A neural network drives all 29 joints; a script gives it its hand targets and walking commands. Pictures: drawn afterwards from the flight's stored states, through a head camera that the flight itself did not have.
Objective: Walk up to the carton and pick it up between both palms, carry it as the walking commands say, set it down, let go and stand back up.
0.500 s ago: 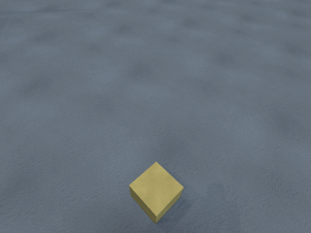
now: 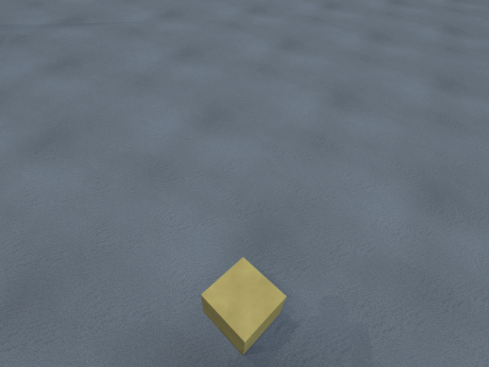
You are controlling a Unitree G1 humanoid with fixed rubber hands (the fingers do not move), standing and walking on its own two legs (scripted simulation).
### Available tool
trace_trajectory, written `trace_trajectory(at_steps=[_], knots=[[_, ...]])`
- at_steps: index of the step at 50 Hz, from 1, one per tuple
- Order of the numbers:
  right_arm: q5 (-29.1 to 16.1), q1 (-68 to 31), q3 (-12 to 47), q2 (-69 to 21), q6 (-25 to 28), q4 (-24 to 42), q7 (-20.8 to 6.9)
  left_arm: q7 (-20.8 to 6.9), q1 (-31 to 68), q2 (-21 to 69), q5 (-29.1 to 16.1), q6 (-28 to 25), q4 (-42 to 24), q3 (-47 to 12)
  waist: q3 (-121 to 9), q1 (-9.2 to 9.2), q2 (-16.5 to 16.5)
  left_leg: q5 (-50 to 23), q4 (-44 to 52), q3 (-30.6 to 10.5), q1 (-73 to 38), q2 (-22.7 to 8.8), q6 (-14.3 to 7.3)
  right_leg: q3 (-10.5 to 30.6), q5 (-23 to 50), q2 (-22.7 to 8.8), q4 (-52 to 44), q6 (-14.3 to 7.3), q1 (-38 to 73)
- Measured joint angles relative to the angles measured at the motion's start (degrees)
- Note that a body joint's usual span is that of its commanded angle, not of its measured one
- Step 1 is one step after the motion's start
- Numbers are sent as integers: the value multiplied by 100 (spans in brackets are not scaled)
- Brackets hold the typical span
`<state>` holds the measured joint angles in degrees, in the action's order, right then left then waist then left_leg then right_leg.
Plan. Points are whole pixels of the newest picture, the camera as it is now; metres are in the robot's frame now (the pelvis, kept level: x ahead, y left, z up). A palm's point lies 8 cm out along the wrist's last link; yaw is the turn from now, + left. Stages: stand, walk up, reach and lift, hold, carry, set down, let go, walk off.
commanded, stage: walk up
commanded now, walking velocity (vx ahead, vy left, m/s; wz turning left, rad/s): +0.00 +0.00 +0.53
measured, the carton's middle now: (242, 304) +0.48 +0.01 -0.67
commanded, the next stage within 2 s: none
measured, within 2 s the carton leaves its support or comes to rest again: neither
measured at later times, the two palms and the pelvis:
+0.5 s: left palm out of the picture +0.01 +0.25 -0.13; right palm out of the picture +0.01 -0.22 -0.14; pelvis -0.03 +0.01 +0.00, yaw +3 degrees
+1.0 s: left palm out of the picture -0.03 +0.28 -0.13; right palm out of the picture -0.03 -0.20 -0.14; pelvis -0.06 +0.04 +0.00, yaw -2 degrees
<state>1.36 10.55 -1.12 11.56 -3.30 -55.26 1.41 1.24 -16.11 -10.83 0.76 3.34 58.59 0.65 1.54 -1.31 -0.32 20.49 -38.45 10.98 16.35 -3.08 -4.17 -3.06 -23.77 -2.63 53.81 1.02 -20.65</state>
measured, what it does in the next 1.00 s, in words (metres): steps on the spot: right foot, then right foot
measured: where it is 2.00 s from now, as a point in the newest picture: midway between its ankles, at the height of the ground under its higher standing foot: outside the picture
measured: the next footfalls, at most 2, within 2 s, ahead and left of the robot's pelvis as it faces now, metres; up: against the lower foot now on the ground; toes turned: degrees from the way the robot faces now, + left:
right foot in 0.24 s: +0.02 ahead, -0.14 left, +0.00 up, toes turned -3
right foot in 0.88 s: -0.02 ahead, -0.09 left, +0.00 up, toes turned -7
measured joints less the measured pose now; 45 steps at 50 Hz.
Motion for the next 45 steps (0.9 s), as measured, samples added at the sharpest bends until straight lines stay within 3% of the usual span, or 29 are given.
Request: trace_trajectory(at_steps=[6,11,13,16,20,24,27,30,33,39,45], knots=[[0,353,1,-25,112,0,-39,3,270,-3,-13,-30,-9,0,-14,127,-65,-315,427,18,-18,58,-15,8,-9,-80,-22,0,14],[0,619,1,-29,112,0,-41,11,531,-4,-25,-139,-11,0,2,246,-65,-419,476,26,-17,193,-19,14,53,-60,-1467,0,507],[0,691,1,-24,108,-2,-41,31,583,11,-25,-216,-9,-1,29,257,-22,-392,365,13,-16,230,-15,3,505,-65,-1882,0,692],[0,695,1,-23,38,-2,-74,54,527,28,-17,-240,-4,-2,34,256,112,72,-335,-21,59,153,-14,-22,527,-34,-1882,-4,798],[0,625,1,-22,36,1,-106,83,456,29,-13,-210,-5,-3,30,283,198,135,-962,-68,83,44,3,-68,520,-67,-1893,-4,844],[0,566,1,-22,36,4,-118,78,423,30,-11,-177,-5,-4,35,301,312,-30,4,-98,-163,-45,24,-217,549,-41,-1893,71,836],[0,503,-1,-33,36,1,-64,-21,328,26,-11,-63,0,-5,56,283,201,-103,68,-13,-177,33,1,-163,455,-116,-1785,99,778],[0,460,0,-31,36,2,-10,-75,222,27,-18,81,0,5,62,193,200,-130,170,181,-180,-54,-66,-166,252,-118,-610,99,259],[0,522,1,-42,45,2,-9,-77,166,25,-20,82,-8,5,48,202,186,-263,377,218,-187,-33,-136,-160,245,-125,-334,99,169],[0,557,1,-57,90,1,-9,-42,166,24,-33,30,-8,5,76,183,124,-456,643,409,-187,98,-204,-157,242,-114,-470,99,243],[0,591,0,-48,85,0,-18,2,218,38,-33,-109,-8,4,107,158,154,-406,439,540,-155,249,-220,-157,416,-84,-1751,51,777]])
